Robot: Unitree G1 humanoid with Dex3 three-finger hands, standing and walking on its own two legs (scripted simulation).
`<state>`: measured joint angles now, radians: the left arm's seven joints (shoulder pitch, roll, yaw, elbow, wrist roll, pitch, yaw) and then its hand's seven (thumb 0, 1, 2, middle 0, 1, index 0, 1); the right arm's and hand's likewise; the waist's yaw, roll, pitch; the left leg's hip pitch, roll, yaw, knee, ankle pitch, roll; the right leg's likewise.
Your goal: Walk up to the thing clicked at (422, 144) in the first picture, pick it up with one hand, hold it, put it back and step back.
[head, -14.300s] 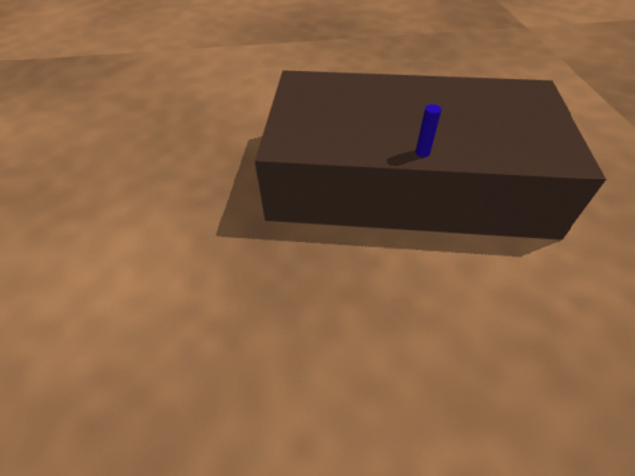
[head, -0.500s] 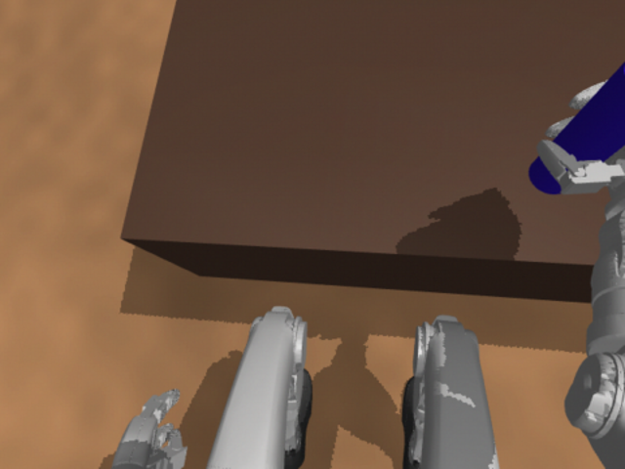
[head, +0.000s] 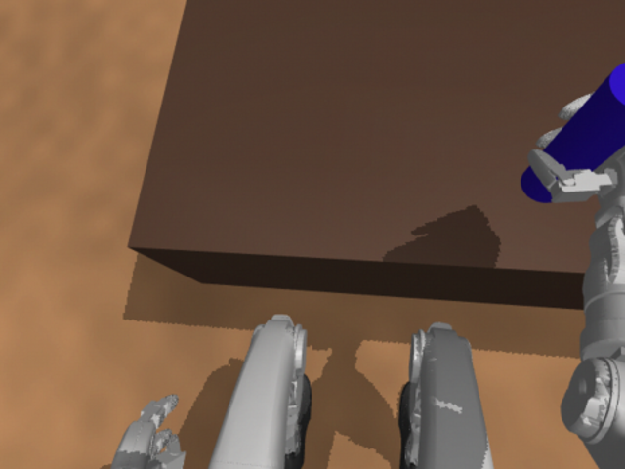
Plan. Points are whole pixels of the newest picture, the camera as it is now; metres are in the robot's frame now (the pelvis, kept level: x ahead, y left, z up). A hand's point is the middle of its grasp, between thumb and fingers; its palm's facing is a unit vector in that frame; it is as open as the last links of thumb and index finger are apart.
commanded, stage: lift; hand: right
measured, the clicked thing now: (582, 145) +0.47 -0.25 +0.02
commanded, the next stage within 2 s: hold in 1.74 s
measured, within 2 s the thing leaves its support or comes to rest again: neither
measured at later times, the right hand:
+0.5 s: hand (610, 138) +0.44 -0.23 +0.09, palm faces +0.18 +0.98 -0.02, open 8.0 cm
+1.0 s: hand out of the picture +0.39 -0.21 +0.19, palm faces +0.18 +0.98 -0.01, open 8.0 cm
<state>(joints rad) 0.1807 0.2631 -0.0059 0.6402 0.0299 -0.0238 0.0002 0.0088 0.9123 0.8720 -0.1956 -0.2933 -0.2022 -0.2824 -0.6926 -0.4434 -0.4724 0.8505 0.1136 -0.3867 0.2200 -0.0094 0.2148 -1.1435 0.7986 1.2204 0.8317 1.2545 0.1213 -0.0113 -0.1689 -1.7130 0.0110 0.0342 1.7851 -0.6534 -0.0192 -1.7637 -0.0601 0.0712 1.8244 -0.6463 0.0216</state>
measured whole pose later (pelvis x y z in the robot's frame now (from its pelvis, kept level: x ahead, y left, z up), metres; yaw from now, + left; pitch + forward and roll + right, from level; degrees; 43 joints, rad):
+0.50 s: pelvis +0.02 +0.00 +0.07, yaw -1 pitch +28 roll +3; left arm 0.20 0.24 0.01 0.65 0.00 -0.04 0.03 0.01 0.91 0.87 -0.20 -0.30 -0.21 -0.28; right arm -0.46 -0.32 -0.37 0.61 0.15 -0.32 0.13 -0.01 0.23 -1.15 0.83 1.18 0.86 1.22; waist 0.08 -0.01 -0.17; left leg -1.40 0.01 0.03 1.53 -0.61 -0.02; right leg -1.45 -0.06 0.05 1.57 -0.61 0.02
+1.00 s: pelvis +0.03 +0.00 +0.17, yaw -2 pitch +17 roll +2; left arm 0.22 0.22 0.01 0.66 0.00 -0.08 0.04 0.01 0.89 0.89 -0.20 -0.29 -0.20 -0.29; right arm -0.24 -0.24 -0.23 0.49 0.16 -0.34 0.06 -0.01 0.24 -1.15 0.83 1.18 0.86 1.22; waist 0.05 0.00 -0.10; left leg -0.94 0.01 0.03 1.14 -0.50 -0.02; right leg -0.98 -0.06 0.02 1.19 -0.50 0.02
